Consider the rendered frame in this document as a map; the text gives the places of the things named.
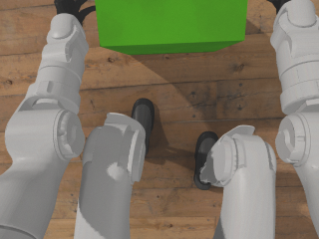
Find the left robot upper arm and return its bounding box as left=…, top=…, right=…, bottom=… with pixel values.
left=0, top=109, right=85, bottom=239

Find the robot right hand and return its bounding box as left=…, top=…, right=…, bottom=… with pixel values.
left=267, top=0, right=291, bottom=15

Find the right robot upper arm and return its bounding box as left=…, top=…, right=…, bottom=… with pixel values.
left=275, top=112, right=319, bottom=238

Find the robot right thigh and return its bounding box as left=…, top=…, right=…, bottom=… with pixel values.
left=212, top=133, right=276, bottom=239

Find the left robot forearm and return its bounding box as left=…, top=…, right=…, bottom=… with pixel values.
left=4, top=13, right=89, bottom=155

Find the robot left hand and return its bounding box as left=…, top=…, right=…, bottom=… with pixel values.
left=54, top=0, right=96, bottom=26

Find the right robot forearm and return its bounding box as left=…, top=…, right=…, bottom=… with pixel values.
left=270, top=0, right=319, bottom=116

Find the robot left foot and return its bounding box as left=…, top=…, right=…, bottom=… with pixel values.
left=131, top=98, right=155, bottom=157

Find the carton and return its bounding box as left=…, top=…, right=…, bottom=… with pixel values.
left=95, top=0, right=248, bottom=56

